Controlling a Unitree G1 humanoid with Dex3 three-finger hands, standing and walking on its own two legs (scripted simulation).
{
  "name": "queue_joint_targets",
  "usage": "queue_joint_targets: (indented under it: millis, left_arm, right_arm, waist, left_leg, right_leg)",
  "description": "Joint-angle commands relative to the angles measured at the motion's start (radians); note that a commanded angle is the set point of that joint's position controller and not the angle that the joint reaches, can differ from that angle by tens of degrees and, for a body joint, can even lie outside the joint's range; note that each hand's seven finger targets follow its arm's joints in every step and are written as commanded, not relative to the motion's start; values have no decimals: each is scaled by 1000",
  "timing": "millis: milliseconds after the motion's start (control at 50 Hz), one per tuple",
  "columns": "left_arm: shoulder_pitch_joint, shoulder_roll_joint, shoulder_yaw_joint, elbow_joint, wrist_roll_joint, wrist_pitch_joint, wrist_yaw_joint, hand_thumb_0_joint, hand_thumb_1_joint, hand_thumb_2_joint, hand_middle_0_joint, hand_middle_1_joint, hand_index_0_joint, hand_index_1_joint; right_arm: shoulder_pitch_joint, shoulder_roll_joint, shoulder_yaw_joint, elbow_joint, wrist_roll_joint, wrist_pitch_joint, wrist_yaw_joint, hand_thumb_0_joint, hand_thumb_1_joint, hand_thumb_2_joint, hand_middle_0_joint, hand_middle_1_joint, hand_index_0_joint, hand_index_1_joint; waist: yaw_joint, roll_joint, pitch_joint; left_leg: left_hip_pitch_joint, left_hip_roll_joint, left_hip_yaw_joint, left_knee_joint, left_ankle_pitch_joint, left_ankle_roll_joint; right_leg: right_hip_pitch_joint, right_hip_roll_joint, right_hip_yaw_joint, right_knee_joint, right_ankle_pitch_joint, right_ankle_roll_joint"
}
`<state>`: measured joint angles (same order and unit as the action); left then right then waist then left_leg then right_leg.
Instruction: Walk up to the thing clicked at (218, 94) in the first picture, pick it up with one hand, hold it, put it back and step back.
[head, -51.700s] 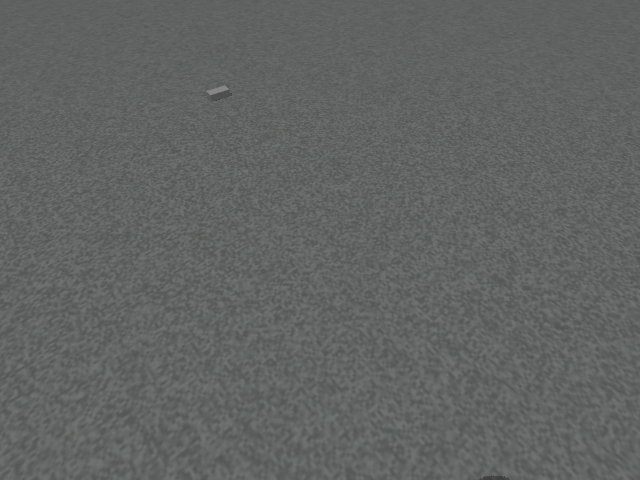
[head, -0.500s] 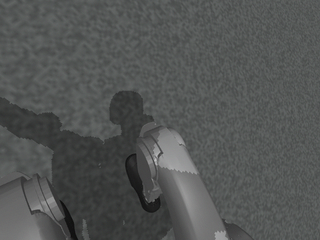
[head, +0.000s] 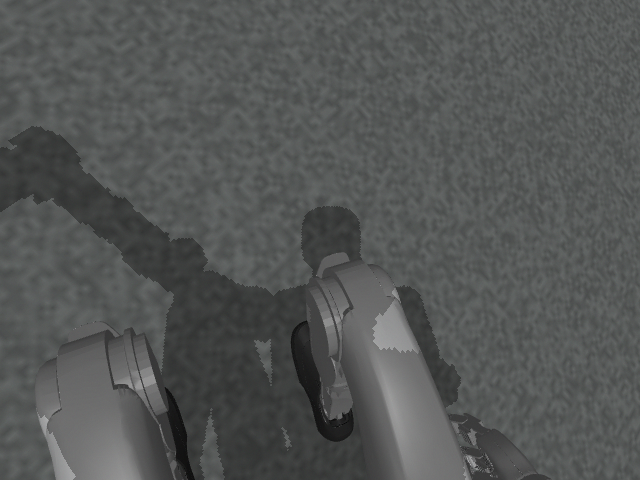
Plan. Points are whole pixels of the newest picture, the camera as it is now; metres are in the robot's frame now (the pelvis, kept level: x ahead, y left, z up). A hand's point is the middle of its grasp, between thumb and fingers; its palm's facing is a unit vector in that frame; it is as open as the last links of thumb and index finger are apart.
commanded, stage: lift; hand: left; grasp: from above
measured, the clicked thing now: out of the picture +0.52 +0.34 -0.19
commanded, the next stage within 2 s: hold in 1.64 s
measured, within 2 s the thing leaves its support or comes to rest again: neither
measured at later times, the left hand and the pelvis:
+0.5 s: hand out of the picture +0.43 +0.34 -0.02, palm faces -0.38 -0.19 -0.90, open 9.1 cm; pelvis -0.01 +0.00 +0.07, yaw +4 degrees
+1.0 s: hand out of the picture +0.35 +0.30 +0.19, palm faces -0.41 -0.22 -0.89, open 9.1 cm; pelvis +0.01 +0.00 +0.26, yaw +7 degrees
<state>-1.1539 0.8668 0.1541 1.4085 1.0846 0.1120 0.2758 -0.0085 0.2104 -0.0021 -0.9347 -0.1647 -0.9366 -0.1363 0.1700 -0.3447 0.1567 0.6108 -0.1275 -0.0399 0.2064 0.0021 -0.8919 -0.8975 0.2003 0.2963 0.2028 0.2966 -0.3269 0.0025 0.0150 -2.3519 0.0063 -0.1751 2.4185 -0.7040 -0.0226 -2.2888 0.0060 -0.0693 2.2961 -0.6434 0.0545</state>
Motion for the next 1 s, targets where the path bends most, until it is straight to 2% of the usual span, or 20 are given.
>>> queue_joint_targets:
  millis: [0, 20, 80, 120, 180, 200, 220, 260, 280, 300, 380, 460, 480, 540, 640, 760, 860, 880, 940, 980]
  left_arm:
    - [-294, 250, -3, -170, -29, 18, -23, 0, 1032, 241, -1291, -346, -1343, -291]
    - [-236, 274, 13, -120, -29, 23, -46, 0, 1031, 257, -1284, -366, -1340, -308]
    - [-244, 273, 8, -234, -30, 3, -105, 0, 986, 265, -1260, -362, -1309, -311]
    - [-232, 221, -17, -317, -30, -20, -125, 0, 976, 248, -1241, -360, -1294, -304]
    - [-206, 266, 21, -444, -20, -50, -128, 0, 944, 218, -1201, -360, -1261, -297]
    - [-169, 257, 27, -443, -29, -52, -132, 0, 950, 200, -1199, -362, -1262, -295]
    - [-193, 261, 42, -546, -45, -58, -128, 0, 913, 220, -1181, -355, -1238, -295]
    - [-163, 221, 43, -576, -60, -52, -119, 0, 906, 224, -1170, -356, -1227, -296]
    - [-125, 179, 20, -553, -64, -44, -121, 0, 859, 226, -1139, -357, -1194, -298]
    - [-138, 184, 32, -574, -66, -41, -117, 0, 837, 218, -1115, -357, -1171, -297]
    - [-26, 135, -4, -508, -65, -20, -138, 0, 797, 222, -1082, -362, -1134, -305]
    - [32, 48, -64, -572, -96, -13, -179, 0, 772, 216, -1056, -381, -1113, -320]
    - [12, 54, -65, -650, -109, -16, -186, 0, 757, 203, -1032, -401, -1096, -334]
    - [28, 7, -87, -760, -132, -4, -189, 0, 738, 213, -1003, -432, -1073, -357]
    - [82, 7, -82, -860, -134, 33, -186, 0, 764, 314, -1043, -437, -1094, -382]
    - [222, -63, -109, -833, -154, 101, -171, 0, 752, 350, -1053, -432, -1093, -389]
    - [377, -160, -181, -792, -172, 144, -188, 0, 740, 359, -1044, -457, -1085, -413]
    - [380, -135, -171, -809, -181, 146, -190, 0, 745, 362, -1045, -464, -1087, -419]
    - [369, -196, -212, -780, -190, 141, -189, 0, 687, 370, -994, -504, -1041, -455]
    - [385, -185, -199, -796, -188, 133, -171, 0, 661, 367, -960, -534, -1013, -477]
  right_arm:
    - [256, -260, -103, 12, 10, 28, -12, 0, -896, -901, 200, 300, 199, 299]
    - [285, -264, -112, 38, 9, 38, -13, 0, -895, -900, 200, 300, 199, 299]
    - [274, -265, -131, 1, 20, 60, -22, 0, -898, -901, 200, 299, 199, 299]
    - [265, -260, -142, -15, 28, 70, -29, 0, -896, -900, 200, 300, 199, 299]
    - [262, -255, -159, -40, 44, 83, -45, 0, -894, -899, 200, 300, 200, 299]
    - [261, -249, -168, -38, 45, 86, -51, 0, -897, -900, 200, 300, 200, 300]
    - [263, -236, -177, -49, 52, 90, -56, 0, -895, -899, 200, 300, 200, 300]
    - [263, -225, -196, -37, 65, 94, -68, 0, -894, -899, 200, 300, 200, 300]
    - [253, -209, -202, -35, 69, 95, -72, 0, -896, -900, 200, 300, 200, 300]
    - [255, -212, -214, -26, 76, 96, -80, 0, -895, -899, 200, 300, 200, 300]
    - [221, -197, -229, -22, 81, 104, -97, 0, -897, -900, 200, 300, 200, 300]
    - [185, -188, -240, -41, 96, 101, -120, 0, -893, -898, 200, 300, 200, 300]
    - [178, -180, -241, -48, 102, 99, -129, 0, -891, -897, 200, 300, 200, 300]
    - [165, -162, -244, -52, 118, 90, -148, 0, -887, -895, 200, 300, 200, 300]
    - [139, -148, -244, -33, 137, 84, -188, 0, -881, -893, 201, 300, 200, 300]
    - [84, -110, -227, -15, 152, 73, -218, 0, -876, -891, 201, 300, 200, 300]
    - [67, -74, -216, -2, 161, 49, -238, 0, -880, -892, 201, 300, 200, 300]
    - [64, -73, -215, -7, 161, 43, -243, 0, -880, -892, 201, 300, 200, 300]
    - [71, -49, -207, 4, 164, 19, -254, 0, -884, -894, 201, 300, 200, 300]
    - [80, -47, -208, 7, 165, 2, -264, 0, -883, -893, 201, 300, 200, 300]
  waist:
    - [-1, 373, -773]
    - [5, 347, -773]
    - [29, 350, -816]
    - [39, 352, -814]
    - [78, 333, -891]
    - [84, 313, -898]
    - [108, 334, -968]
    - [118, 348, -973]
    - [121, 335, -971]
    - [125, 341, -965]
    - [136, 264, -828]
    - [144, 248, -769]
    - [154, 261, -810]
    - [153, 258, -857]
    - [181, 287, -881]
    - [201, 236, -772]
    - [205, 138, -659]
    - [213, 107, -648]
    - [190, 47, -578]
    - [211, 59, -558]
  left_leg:
    - [502, -7, 134, -254, 299, 41]
    - [493, -6, 132, -264, 278, 42]
    - [525, -10, 136, -285, 264, 40]
    - [534, -14, 140, -297, 278, 39]
    - [562, -21, 152, -318, 309, 45]
    - [571, -20, 158, -319, 306, 46]
    - [601, -22, 167, -338, 316, 46]
    - [636, -26, 171, -374, 302, 44]
    - [663, -23, 173, -394, 294, 44]
    - [676, -26, 168, -416, 280, 44]
    - [658, -26, 151, -500, 155, 51]
    - [707, -21, 115, -608, 37, 51]
    - [741, -16, 112, -641, 27, 52]
    - [823, -13, 101, -711, 45, 52]
    - [1045, -2, 74, -829, 156, 35]
    - [1175, 2, 74, -998, 100, 33]
    - [1207, -4, 120, -1087, 130, 40]
    - [1209, -6, 129, -1100, 133, 44]
    - [1218, -9, 161, -1134, 179, 52]
    - [1276, -10, 164, -1182, 199, 49]
  right_leg:
    - [499, 37, -89, -232, 286, -87]
    - [517, 38, -87, -237, 260, -87]
    - [526, 31, -78, -260, 230, -97]
    - [525, 24, -76, -274, 238, -103]
    - [588, 19, -60, -298, 277, -99]
    - [602, 19, -54, -308, 276, -98]
    - [637, 16, -45, -325, 289, -95]
    - [612, 11, -42, -341, 268, -98]
    - [616, 15, -40, -353, 259, -96]
    - [582, 10, -41, -360, 240, -99]
    - [554, 17, -43, -432, 118, -101]
    - [554, 19, -44, -490, 40, -98]
    - [594, 20, -39, -508, 42, -93]
    - [673, 15, -36, -553, 86, -84]
    - [766, 8, -30, -625, 194, -76]
    - [919, 14, -16, -788, 151, -69]
    - [1084, 19, 10, -957, 141, -70]
    - [1132, 20, 20, -998, 135, -69]
    - [1246, 20, 48, -1088, 161, -64]
    - [1301, 18, 60, -1135, 172, -66]
